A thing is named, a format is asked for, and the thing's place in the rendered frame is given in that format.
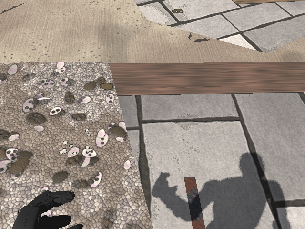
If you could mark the robot left hand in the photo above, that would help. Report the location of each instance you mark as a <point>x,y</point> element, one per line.
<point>29,217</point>

